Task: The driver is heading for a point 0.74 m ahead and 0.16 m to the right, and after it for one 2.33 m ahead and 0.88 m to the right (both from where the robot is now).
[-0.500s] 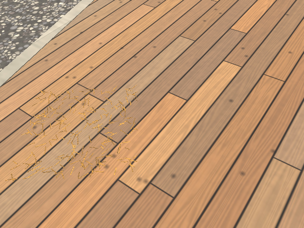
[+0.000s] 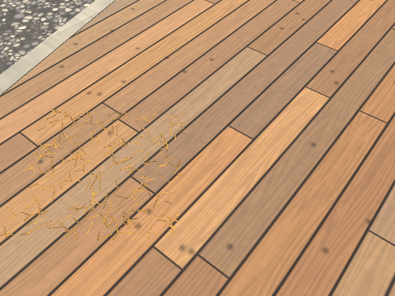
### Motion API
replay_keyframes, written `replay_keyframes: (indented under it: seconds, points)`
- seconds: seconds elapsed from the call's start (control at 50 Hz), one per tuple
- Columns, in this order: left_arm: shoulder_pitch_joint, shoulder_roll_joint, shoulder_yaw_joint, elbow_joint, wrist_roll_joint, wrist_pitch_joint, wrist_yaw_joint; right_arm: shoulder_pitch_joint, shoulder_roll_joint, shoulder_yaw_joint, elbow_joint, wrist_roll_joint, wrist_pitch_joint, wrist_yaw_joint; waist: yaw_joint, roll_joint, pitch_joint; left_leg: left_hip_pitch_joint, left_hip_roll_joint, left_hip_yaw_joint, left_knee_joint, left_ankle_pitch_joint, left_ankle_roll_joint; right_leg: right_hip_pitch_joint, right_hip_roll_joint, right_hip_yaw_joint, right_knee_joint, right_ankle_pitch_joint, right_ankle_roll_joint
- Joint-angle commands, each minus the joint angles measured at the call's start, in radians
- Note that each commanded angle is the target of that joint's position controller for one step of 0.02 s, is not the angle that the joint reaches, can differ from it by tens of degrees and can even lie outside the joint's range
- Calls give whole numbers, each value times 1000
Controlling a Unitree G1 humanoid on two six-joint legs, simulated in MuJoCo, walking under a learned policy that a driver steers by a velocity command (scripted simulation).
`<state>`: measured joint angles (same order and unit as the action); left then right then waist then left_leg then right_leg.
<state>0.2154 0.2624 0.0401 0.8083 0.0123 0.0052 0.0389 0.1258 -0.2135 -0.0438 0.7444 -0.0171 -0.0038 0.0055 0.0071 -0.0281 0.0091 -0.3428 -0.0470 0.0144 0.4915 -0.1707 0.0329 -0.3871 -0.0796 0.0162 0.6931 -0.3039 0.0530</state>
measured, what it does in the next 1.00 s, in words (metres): walks ahead: right foot, then right foot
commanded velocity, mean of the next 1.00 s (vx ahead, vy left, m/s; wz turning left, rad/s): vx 0.26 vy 0.00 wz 0.02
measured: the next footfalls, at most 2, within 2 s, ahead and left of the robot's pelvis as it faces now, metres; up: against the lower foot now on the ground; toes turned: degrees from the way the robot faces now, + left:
right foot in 0.02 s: +0.06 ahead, -0.14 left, +0.00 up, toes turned -1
right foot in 0.96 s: +0.48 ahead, -0.14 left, +0.00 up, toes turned -2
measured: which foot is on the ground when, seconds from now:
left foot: down 0.00-0.96, up 0.98-1.00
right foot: up 0.00-0.00, down 0.02-0.50, up 0.52-0.94, down 0.96-1.00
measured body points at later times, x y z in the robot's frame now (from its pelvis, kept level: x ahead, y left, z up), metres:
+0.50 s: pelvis +0.08 +0.00 +0.00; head +0.08 +0.01 +0.45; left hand +0.12 +0.26 -0.15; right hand +0.15 -0.27 -0.13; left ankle +0.07 +0.10 -0.73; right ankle +0.02 -0.14 -0.73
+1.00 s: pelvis +0.32 -0.04 -0.02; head +0.35 -0.05 +0.43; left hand +0.55 +0.19 -0.10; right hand +0.24 -0.30 -0.16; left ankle +0.09 +0.10 -0.68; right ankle +0.44 -0.14 -0.73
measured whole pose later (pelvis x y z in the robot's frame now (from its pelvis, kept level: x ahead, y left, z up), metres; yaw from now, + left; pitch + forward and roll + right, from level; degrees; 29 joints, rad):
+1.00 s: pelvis +0.32 -0.04 -0.02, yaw +0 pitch +1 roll +0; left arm -0.01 0.24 0.05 0.76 -0.01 -0.09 -0.04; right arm 0.43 -0.24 -0.04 1.05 0.01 -0.06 -0.01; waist -0.06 0.00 0.05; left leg -0.01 0.03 -0.03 0.77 -0.50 0.01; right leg -0.52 0.01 -0.06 0.61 -0.11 -0.08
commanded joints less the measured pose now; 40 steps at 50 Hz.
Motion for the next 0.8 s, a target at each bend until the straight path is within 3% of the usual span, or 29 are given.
replay_keyframes:
  seconds: [0.02,0.04,0.06,0.08,0.1,0.2,0.28,0.32,0.34,0.38,0.4,0.42,0.46,0.48,0.5,0.52,0.54,0.56,0.58,0.62,0.64,0.68,0.74,0.8]
  points:
    - [96,73,15,-27,28,-8,-8,-31,-57,-4,-25,3,-11,-5,45,99,-55,-110,152,-152,-142,-275,69,267,-6,17,-199,183,-46]
    - [70,139,24,-54,27,-10,-5,14,-62,-5,-11,-3,-11,-5,-2,-7,-10,-109,88,-105,-62,-313,16,218,-87,102,-265,204,-83]
    - [4,153,29,-44,15,-11,-6,56,-49,-8,-5,4,-11,-8,-62,-172,4,26,39,-34,-38,-193,-18,41,-100,120,-317,-43,-122]
    - [-29,97,17,-58,16,-18,-12,17,-89,-14,5,1,-7,-15,-35,-154,41,101,42,-32,-8,-113,-31,-46,-63,111,-360,-199,-109]
    - [-25,75,10,-48,20,-24,-13,1,-104,-22,9,5,-5,-20,-27,-137,51,117,47,-35,1,-83,-24,-56,-43,92,-362,-222,-84]
    - [34,72,8,-16,0,-47,-10,23,-89,-24,69,7,-5,-23,-1,-18,-6,109,72,-63,-16,34,-7,89,-1,34,-263,44,-63]
    - [34,63,8,-2,-3,-43,-9,33,-88,-26,120,14,-7,-26,3,22,-39,137,77,-62,-5,118,-14,134,11,17,-235,158,-73]
    - [63,85,19,19,-13,-34,-9,70,-92,-31,157,23,-1,-28,5,1,-43,118,31,-9,40,-127,-6,138,18,24,-257,-71,-103]
    - [69,101,25,21,-20,-30,-9,70,-95,-33,163,27,-2,-28,9,-26,-2,56,12,12,71,-273,0,124,-5,68,-290,-238,-136]
    - [116,129,35,29,-33,-40,-8,28,-77,-31,146,39,-26,-24,29,-104,84,-100,8,42,184,-322,12,151,-139,270,-415,-475,-220]
    - [124,152,43,36,-37,-49,-7,4,-68,-28,135,46,-43,-19,30,-138,126,-150,24,39,225,-277,26,161,-213,378,-463,-495,-265]
    - [120,158,47,39,-38,-60,-7,-12,-67,-27,131,47,-59,-12,27,-139,150,-162,51,13,234,-259,44,151,-248,422,-478,-443,-286]
    - [56,144,46,28,-40,-71,-13,49,-67,-29,162,52,-81,0,-23,-131,127,-42,58,19,107,-242,74,129,-215,337,-435,-295,-254]
    - [4,132,44,17,-44,-68,-18,145,-78,-37,208,52,-85,3,-73,-109,95,146,40,27,14,-169,80,42,-155,245,-387,-223,-213]
    - [-42,98,35,1,-41,-70,-22,249,-115,-53,255,45,-84,2,-114,-47,63,305,74,-50,-33,-128,87,-55,-79,135,-254,-111,-161]
    - [-79,33,18,-39,-39,-82,-22,367,-214,-81,287,48,-85,-2,-136,213,36,442,247,-374,-188,-261,175,-223,76,-64,86,-44,-72]
    - [-102,53,24,-64,-46,-100,-15,425,-249,-82,285,33,-95,10,-164,324,21,530,412,-704,-307,-206,288,-395,126,-9,344,-238,-57]
    - [-75,89,36,-54,-62,-110,-20,355,-181,-56,268,19,-106,9,-114,195,47,530,422,-654,-277,-159,284,-474,69,68,484,-238,-80]
    - [-44,83,34,-35,-65,-116,-30,306,-141,-44,248,22,-111,9,-84,146,48,524,381,-541,-266,-124,246,-493,33,75,512,-149,-105]
    - [-69,83,41,-32,-45,-118,-38,253,-120,-28,235,28,-107,11,-60,89,63,485,333,-381,-296,10,185,-493,-30,51,444,8,-116]
    - [-75,73,42,-34,-38,-115,-46,262,-97,-19,242,26,-99,9,-55,101,57,459,301,-309,-308,92,166,-451,-41,31,405,52,-108]
    - [-96,42,34,-40,-32,-105,-58,294,-104,-15,252,24,-86,-1,-58,109,54,431,268,-218,-326,213,163,-419,-35,-11,320,116,-78]
    - [-226,4,13,-88,-33,-100,-63,290,-147,-17,247,19,-79,-19,-78,94,94,327,233,-131,-364,239,153,-339,-7,-52,80,238,-52]
    - [-306,17,9,-114,-41,-98,-71,333,-174,-21,261,26,-82,-23,-97,122,117,284,243,-103,-400,191,152,-233,27,-75,-72,329,-56]
Over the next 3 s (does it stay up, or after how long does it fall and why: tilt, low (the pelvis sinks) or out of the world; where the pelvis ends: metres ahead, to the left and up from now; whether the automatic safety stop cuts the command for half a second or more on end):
stays up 1.27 -0.24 0.00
